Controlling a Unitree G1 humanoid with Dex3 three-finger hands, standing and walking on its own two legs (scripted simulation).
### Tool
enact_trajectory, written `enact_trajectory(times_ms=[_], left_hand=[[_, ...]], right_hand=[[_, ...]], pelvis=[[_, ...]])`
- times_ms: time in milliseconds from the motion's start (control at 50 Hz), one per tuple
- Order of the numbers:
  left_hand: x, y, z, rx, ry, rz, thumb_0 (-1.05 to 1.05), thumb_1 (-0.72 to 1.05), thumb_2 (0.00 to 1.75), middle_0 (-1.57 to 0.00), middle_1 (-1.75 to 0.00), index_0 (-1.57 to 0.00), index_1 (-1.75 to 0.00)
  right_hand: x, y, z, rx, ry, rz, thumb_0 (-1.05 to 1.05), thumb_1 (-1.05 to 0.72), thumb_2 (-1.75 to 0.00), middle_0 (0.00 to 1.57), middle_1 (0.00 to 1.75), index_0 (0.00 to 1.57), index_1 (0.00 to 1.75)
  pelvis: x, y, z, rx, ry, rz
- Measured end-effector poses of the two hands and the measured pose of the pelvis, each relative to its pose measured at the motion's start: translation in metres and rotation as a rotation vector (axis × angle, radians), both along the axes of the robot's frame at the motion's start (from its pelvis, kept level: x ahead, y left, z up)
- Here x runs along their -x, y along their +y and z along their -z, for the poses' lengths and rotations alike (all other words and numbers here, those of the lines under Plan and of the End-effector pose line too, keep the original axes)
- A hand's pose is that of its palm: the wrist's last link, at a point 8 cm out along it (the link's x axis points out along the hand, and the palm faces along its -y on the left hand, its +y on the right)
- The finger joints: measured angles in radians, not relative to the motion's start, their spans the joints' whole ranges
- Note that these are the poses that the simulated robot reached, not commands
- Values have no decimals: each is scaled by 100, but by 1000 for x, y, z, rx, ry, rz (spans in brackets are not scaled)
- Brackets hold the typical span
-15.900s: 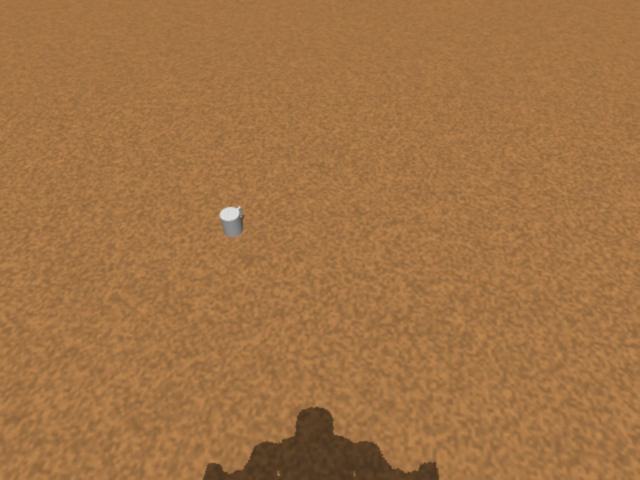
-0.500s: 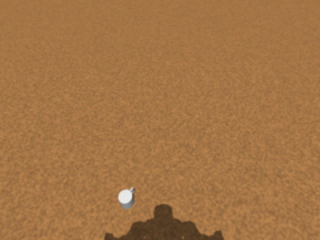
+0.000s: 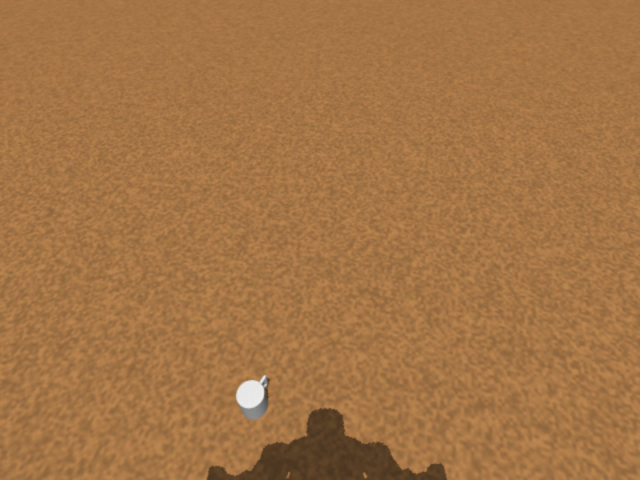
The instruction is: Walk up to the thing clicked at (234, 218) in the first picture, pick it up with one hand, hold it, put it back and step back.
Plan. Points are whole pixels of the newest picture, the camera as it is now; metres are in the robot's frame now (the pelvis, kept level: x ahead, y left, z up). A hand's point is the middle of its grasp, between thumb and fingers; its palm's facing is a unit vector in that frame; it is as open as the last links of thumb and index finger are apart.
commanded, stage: stand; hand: left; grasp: from above
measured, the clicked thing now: (255, 394) +0.50 +0.21 -0.73
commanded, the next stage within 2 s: rise first in 0.72 s
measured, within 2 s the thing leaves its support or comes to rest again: neither
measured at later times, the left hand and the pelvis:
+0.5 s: hand out of the picture +0.07 +0.25 -0.16, palm faces -0.04 -0.94 -0.34, open 7.4 cm; pelvis +0.00 +0.00 +0.00, yaw +0 degrees
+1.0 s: hand out of the picture +0.13 +0.25 -0.17, palm faces +0.02 -0.95 -0.32, open 8.3 cm; pelvis -0.01 +0.00 -0.01, yaw +1 degrees
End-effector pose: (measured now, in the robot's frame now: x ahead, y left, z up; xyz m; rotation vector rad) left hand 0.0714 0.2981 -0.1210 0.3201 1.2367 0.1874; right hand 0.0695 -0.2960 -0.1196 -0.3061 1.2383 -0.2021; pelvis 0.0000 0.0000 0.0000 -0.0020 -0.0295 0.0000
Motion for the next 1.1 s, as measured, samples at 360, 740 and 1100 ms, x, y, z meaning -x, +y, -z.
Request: enact_trajectory(times_ms=[360, 740, 1100], left_hand=[[5, 1, 1, 4, 10, 1, 1, 90, 90, -21, -30, -20, -30], [6, 2, 1, 0, 9, 1, 1, 90, 90, -21, -30, -20, -30], [-69, 1, 12, -6, -142, 46, 1, 35, 94, -12, -80, -13, -79]], right_hand=[[1, 0, -1, 5, -2, 1, 0, -91, -89, 21, 30, 20, 30], [5, 2, 0, -1, 9, 3, 0, -91, -89, 21, 30, 20, 30], [-11, 39, 11, -56, -176, 10, 0, -93, -90, 20, 30, 20, 30]], pelvis=[[0, 2, 0, 0, 0, 4], [1, 2, 0, -1, 1, -1], [11, 2, 22, 7, 152, -16]])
